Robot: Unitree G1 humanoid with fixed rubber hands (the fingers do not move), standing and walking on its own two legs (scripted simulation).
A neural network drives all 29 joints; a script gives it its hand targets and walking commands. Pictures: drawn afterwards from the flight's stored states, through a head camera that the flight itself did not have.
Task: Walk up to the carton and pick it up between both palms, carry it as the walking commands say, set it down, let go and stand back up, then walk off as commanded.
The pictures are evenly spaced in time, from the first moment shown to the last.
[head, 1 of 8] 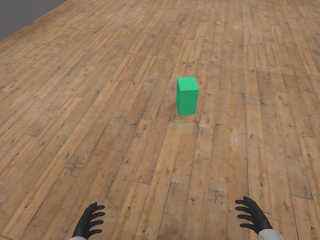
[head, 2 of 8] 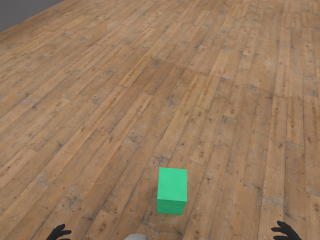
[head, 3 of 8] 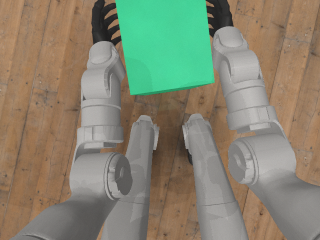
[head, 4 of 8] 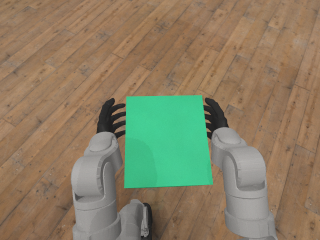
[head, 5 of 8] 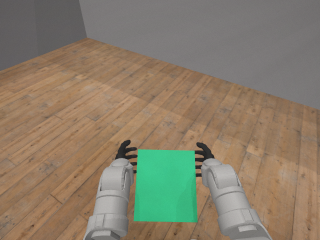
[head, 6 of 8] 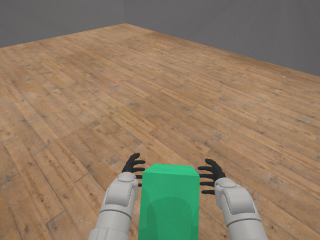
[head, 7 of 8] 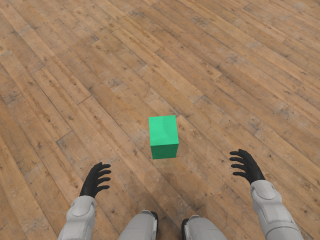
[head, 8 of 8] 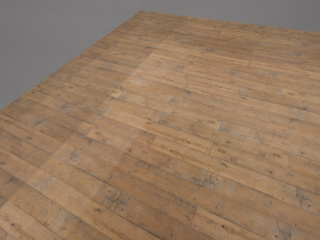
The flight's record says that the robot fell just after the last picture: no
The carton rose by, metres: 0.67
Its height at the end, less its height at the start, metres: +0.00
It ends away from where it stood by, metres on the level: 1.94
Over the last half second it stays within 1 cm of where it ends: yes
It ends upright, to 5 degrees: yes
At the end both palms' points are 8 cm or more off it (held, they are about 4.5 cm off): yes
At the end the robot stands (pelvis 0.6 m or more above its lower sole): yes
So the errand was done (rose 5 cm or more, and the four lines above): yes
